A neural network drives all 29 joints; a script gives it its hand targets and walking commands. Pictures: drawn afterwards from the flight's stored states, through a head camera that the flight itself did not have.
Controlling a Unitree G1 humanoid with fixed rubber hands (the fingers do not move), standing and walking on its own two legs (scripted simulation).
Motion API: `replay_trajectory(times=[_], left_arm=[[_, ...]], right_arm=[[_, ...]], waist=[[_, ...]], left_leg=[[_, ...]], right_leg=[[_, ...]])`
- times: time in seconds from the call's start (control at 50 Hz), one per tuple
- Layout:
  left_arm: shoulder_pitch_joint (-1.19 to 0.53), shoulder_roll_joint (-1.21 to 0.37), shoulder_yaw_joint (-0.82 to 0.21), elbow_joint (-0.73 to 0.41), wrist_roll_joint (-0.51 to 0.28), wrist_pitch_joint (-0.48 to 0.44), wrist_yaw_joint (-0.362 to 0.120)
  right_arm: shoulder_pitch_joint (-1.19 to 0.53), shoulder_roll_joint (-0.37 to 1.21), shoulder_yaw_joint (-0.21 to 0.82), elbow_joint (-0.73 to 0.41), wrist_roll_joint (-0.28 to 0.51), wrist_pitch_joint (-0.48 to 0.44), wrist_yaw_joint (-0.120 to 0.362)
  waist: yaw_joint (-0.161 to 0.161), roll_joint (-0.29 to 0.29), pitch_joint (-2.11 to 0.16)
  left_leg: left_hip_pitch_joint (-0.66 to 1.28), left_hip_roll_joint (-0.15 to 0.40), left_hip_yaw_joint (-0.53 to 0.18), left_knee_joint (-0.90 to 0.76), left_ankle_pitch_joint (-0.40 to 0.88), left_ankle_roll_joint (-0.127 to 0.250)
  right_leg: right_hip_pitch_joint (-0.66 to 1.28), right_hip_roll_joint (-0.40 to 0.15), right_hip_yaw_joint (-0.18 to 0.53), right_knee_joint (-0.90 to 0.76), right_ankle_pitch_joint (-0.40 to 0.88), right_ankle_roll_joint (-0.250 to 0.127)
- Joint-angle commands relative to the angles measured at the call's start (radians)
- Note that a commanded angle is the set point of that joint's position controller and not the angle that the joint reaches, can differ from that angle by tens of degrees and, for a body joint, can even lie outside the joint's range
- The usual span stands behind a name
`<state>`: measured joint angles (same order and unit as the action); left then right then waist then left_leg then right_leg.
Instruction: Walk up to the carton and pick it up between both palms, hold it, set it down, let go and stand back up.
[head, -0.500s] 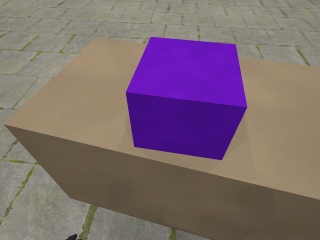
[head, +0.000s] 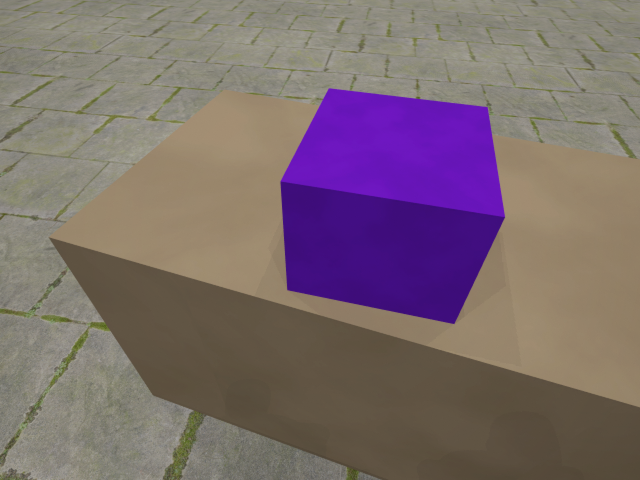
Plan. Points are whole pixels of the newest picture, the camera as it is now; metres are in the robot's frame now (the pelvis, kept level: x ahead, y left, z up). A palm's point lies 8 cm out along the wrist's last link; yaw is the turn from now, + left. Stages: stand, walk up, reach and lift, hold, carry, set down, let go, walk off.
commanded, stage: stand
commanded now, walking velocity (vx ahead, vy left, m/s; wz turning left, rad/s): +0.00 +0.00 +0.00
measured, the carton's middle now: (387, 198) +0.56 -0.09 +0.06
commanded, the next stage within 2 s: none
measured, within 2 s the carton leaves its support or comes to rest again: neither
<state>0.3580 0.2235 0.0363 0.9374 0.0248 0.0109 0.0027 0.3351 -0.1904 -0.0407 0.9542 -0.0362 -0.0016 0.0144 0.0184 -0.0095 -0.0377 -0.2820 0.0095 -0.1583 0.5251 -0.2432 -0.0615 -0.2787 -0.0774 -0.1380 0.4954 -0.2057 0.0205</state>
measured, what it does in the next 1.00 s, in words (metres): stands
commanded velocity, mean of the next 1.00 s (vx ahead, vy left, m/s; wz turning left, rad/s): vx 0.00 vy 0.00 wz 0.00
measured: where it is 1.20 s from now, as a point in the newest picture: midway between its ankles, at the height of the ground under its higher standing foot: outside the picture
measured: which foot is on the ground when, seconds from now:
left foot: down 0.00-1.00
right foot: down 0.00-1.00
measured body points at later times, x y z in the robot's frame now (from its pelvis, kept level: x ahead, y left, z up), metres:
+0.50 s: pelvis -0.01 +0.00 +0.00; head -0.01 +0.00 +0.45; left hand -0.02 +0.24 -0.15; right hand -0.01 -0.23 -0.15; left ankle +0.03 +0.16 -0.73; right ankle +0.03 -0.13 -0.73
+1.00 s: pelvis +0.02 +0.00 +0.00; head +0.02 +0.01 +0.45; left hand -0.01 +0.23 -0.16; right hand +0.02 -0.21 -0.15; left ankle +0.02 +0.15 -0.73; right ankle +0.03 -0.13 -0.73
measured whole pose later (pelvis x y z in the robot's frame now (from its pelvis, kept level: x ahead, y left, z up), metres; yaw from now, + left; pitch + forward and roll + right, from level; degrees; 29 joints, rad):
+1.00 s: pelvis +0.02 +0.00 +0.00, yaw +2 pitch -1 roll +0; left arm 0.34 0.16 0.04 1.12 0.02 0.00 0.02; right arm 0.33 -0.11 -0.02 1.11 -0.02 -0.01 -0.03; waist 0.02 -0.01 -0.01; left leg -0.21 -0.01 -0.13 0.47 -0.24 -0.04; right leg -0.21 -0.08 -0.12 0.45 -0.22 0.03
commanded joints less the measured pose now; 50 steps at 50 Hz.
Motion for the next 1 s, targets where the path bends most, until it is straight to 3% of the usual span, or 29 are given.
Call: replay_trajectory(times=[0.0, 0.02, 0.04, 0.06, 0.1, 0.12, 0.16, 0.18, 0.2, 0.24, 0.28, 0.34, 0.4, 0.42, 0.46, 0.5, 0.54, 0.56, 0.6, 0.62, 0.66, 0.7, 0.74, 0.82, 0.88, 0.9, 0.94, 0.96, 0.98], left_arm=[[-0.003, 0.099, 0.025, -0.037, 0.0, -0.018, 0.008], [0.015, 0.126, 0.034, -0.033, 0.007, -0.023, 0.005], [0.008, 0.142, 0.042, -0.024, 0.005, -0.018, 0.015], [0.005, 0.123, 0.035, -0.02, -0.007, -0.02, 0.011], [0.035, 0.104, 0.026, 0.0, -0.001, -0.017, 0.009], [0.029, 0.104, 0.032, -0.006, -0.002, -0.014, 0.015], [0.026, 0.118, 0.036, 0.015, -0.007, -0.01, 0.013], [0.015, 0.105, 0.041, 0.008, -0.011, -0.006, 0.013], [-0.025, 0.171, 0.055, 0.0, 0.007, -0.004, 0.016], [0.047, 0.073, 0.034, 0.025, -0.019, 0.007, 0.017], [0.055, 0.061, 0.031, 0.045, -0.001, 0.004, 0.015], [0.097, 0.035, 0.024, 0.074, -0.007, -0.006, 0.003], [0.099, 0.062, 0.028, 0.083, 0.001, -0.014, 0.003], [0.147, 0.033, 0.015, 0.102, -0.006, -0.019, 0.008], [0.044, 0.106, 0.028, 0.085, 0.009, -0.021, 0.017], [-0.033, 0.132, 0.037, 0.064, 0.006, -0.026, 0.017], [-0.04, 0.08, 0.015, 0.07, -0.003, -0.026, 0.017], [-0.024, 0.052, 0.01, 0.084, -0.007, -0.018, 0.029], [-0.036, 0.038, 0.008, 0.088, -0.011, -0.014, 0.03], [-0.042, 0.076, 0.021, 0.086, -0.013, -0.008, 0.026], [0.041, 0.069, 0.022, 0.108, -0.023, 0.006, 0.03], [0.084, 0.034, 0.014, 0.114, -0.022, 0.008, 0.023], [0.109, 0.065, 0.027, 0.136, -0.011, 0.0, 0.021], [0.092, 0.014, 0.015, 0.155, -0.013, -0.001, 0.027], [0.084, 0.042, 0.021, 0.174, -0.005, -0.015, 0.029], [0.074, 0.042, 0.024, 0.174, -0.004, -0.022, 0.029], [0.074, -0.013, 0.013, 0.18, -0.011, -0.02, 0.022], [0.078, 0.006, 0.011, 0.189, -0.01, -0.023, 0.025], [0.071, -0.002, 0.007, 0.183, -0.007, -0.023, 0.028]], right_arm=[[0.032, -0.122, -0.026, -0.029, 0.004, -0.021, -0.012], [0.024, -0.102, -0.022, -0.018, 0.004, -0.018, -0.017], [0.023, -0.142, -0.032, -0.03, -0.004, -0.017, -0.019], [0.015, -0.135, -0.029, -0.037, 0.002, -0.024, -0.012], [0.043, -0.111, -0.026, -0.021, -0.005, -0.003, -0.019], [0.094, -0.084, -0.02, 0.005, 0.003, -0.002, -0.021], [0.094, -0.062, -0.004, 0.003, 0.007, -0.009, -0.015], [0.062, -0.072, -0.009, 0.009, 0.007, -0.011, -0.02], [0.08, -0.134, -0.026, 0.017, 0.005, -0.017, -0.017], [0.047, -0.092, -0.014, 0.009, -0.003, -0.007, -0.023], [0.046, -0.127, -0.023, 0.018, 0.005, -0.005, -0.027], [0.033, -0.125, -0.023, 0.025, 0.015, -0.008, -0.033], [0.031, -0.119, -0.034, 0.031, 0.012, 0.006, -0.032], [0.042, -0.091, -0.018, 0.043, 0.015, 0.006, -0.037], [0.064, 0.007, -0.002, 0.049, 0.006, 0.01, -0.027], [0.099, -0.015, -0.004, 0.06, 0.001, 0.005, -0.023], [0.16, -0.016, -0.006, 0.09, 0.004, 0.019, -0.028], [0.12, -0.039, -0.014, 0.084, -0.007, 0.02, -0.036], [0.151, -0.022, -0.003, 0.074, -0.004, 0.003, -0.029], [0.126, -0.034, -0.005, 0.073, 0.0, -0.004, -0.031], [0.103, 0.004, 0.014, 0.083, -0.006, -0.012, -0.037], [0.04, -0.046, 0.002, 0.085, 0.012, -0.018, -0.039], [0.053, -0.069, 0.001, 0.094, 0.008, -0.015, -0.053], [0.06, -0.024, 0.008, 0.134, 0.014, -0.019, -0.046], [0.063, -0.027, -0.002, 0.126, 0.018, -0.013, -0.048], [0.044, -0.031, -0.003, 0.12, 0.019, -0.012, -0.048], [0.061, -0.01, 0.002, 0.125, 0.019, -0.017, -0.048], [0.033, -0.055, -0.009, 0.12, 0.021, -0.02, -0.045], [0.051, -0.027, -0.004, 0.132, 0.028, -0.014, -0.042]], waist=[[0.002, 0.033, 0.096], [0.008, -0.015, 0.072], [-0.003, 0.032, 0.071], [-0.008, -0.035, 0.056], [-0.018, -0.06, 0.081], [-0.016, -0.006, 0.101], [-0.018, -0.044, 0.088], [0.004, 0.062, 0.07], [-0.025, 0.01, 0.076], [0.01, 0.137, 0.13], [0.013, 0.113, 0.131], [0.027, 0.213, 0.082], [0.021, 0.12, 0.111], [0.036, 0.085, 0.071], [-0.026, -0.067, 0.06], [-0.046, -0.207, 0.058], [-0.067, -0.16, 0.105], [-0.041, -0.171, 0.143], [-0.067, -0.145, 0.054], [-0.05, -0.151, 0.086], [-0.005, 0.095, 0.105], [0.034, 0.141, 0.106], [0.025, 0.229, 0.093], [0.025, 0.184, 0.139], [0.005, 0.01, 0.123], [0.006, 0.024, 0.046], [-0.002, -0.044, 0.091], [0.003, -0.001, 0.103], [-0.01, -0.042, 0.126]], left_leg=[[-0.194, 0.018, -0.031, -0.137, -0.023, 0.044], [-0.154, 0.002, -0.006, -0.12, -0.017, 0.043], [-0.167, -0.008, 0.022, -0.106, -0.021, 0.046], [-0.135, 0.003, -0.001, -0.101, -0.05, 0.046], [-0.117, -0.006, 0.029, -0.062, -0.025, 0.045], [-0.148, -0.016, 0.045, -0.062, -0.027, 0.039], [-0.133, -0.006, 0.026, -0.067, -0.039, 0.047], [-0.187, 0.021, -0.021, -0.13, -0.06, 0.048], [-0.177, -0.014, 0.004, -0.119, -0.124, 0.045], [-0.277, 0.047, -0.081, -0.219, -0.222, 0.061], [-0.285, 0.036, -0.106, -0.266, -0.297, 0.07], [-0.264, 0.055, -0.133, -0.298, -0.274, 0.07], [-0.223, 0.018, -0.056, -0.232, -0.21, 0.057], [-0.169, 0.022, -0.051, -0.192, -0.174, 0.057], [-0.088, -0.028, 0.021, -0.058, -0.017, 0.047], [-0.039, -0.05, 0.092, 0.077, -0.008, 0.039], [-0.036, -0.034, 0.097, 0.122, -0.032, 0.051], [-0.072, -0.015, 0.091, 0.1, -0.008, 0.054], [-0.005, -0.004, 0.101, 0.108, -0.015, 0.069], [-0.039, 0.0, 0.085, 0.059, 0.004, 0.069], [-0.151, 0.047, -0.034, -0.127, 0.017, 0.072], [-0.217, 0.056, -0.1, -0.207, -0.012, 0.066], [-0.202, 0.055, -0.081, -0.247, -0.072, 0.06], [-0.156, 0.042, -0.055, -0.243, -0.013, 0.056], [-0.08, 0.033, -0.013, -0.167, 0.109, 0.055], [-0.012, 0.032, -0.016, -0.161, 0.1, 0.064], [-0.039, 0.026, -0.014, -0.151, 0.115, 0.062], [-0.06, 0.032, -0.018, -0.154, 0.14, 0.06], [-0.057, 0.025, -0.011, -0.154, 0.118, 0.058]], right_leg=[[0.086, -0.051, 0.109, -0.143, -0.174, -0.025], [0.063, -0.039, 0.097, -0.157, -0.209, -0.021], [0.064, -0.044, 0.107, -0.162, -0.231, -0.034], [0.045, -0.049, 0.114, -0.171, -0.264, -0.032], [-0.005, -0.063, 0.121, -0.192, -0.282, -0.036], [0.006, -0.074, 0.134, -0.192, -0.296, -0.04], [0.0, -0.067, 0.114, -0.186, -0.301, -0.045], [0.06, -0.049, 0.116, -0.158, -0.264, -0.042], [0.018, -0.028, 0.092, -0.154, -0.311, -0.03], [0.057, -0.016, 0.096, -0.113, -0.27, -0.022], [0.072, 0.025, 0.051, -0.038, -0.202, -0.016], [0.13, 0.033, 0.055, 0.003, -0.073, -0.012], [0.076, 0.022, 0.063, -0.05, -0.132, -0.014], [0.067, -0.022, 0.114, -0.101, -0.159, -0.007], [-0.005, -0.083, 0.219, -0.241, -0.304, -0.028], [-0.085, -0.084, 0.196, -0.275, -0.349, -0.053], [-0.127, -0.108, 0.193, -0.285, -0.289, -0.086], [-0.118, -0.093, 0.166, -0.27, -0.277, -0.081], [-0.103, -0.101, 0.172, -0.227, -0.243, -0.097], [-0.085, -0.082, 0.149, -0.191, -0.22, -0.091], [0.039, -0.026, 0.102, -0.113, -0.138, -0.04], [0.137, 0.013, 0.065, -0.044, -0.037, -0.023], [0.165, 0.007, 0.07, -0.025, 0.011, 0.0], [0.164, -0.02, 0.075, -0.073, 0.013, 0.0], [0.143, -0.03, 0.089, -0.13, -0.023, -0.004], [0.15, -0.036, 0.082, -0.112, 0.017, -0.008], [0.134, -0.025, 0.074, -0.127, 0.013, -0.002], [0.144, -0.034, 0.072, -0.126, 0.027, -0.005], [0.125, -0.04, 0.085, -0.121, 0.019, -0.007]])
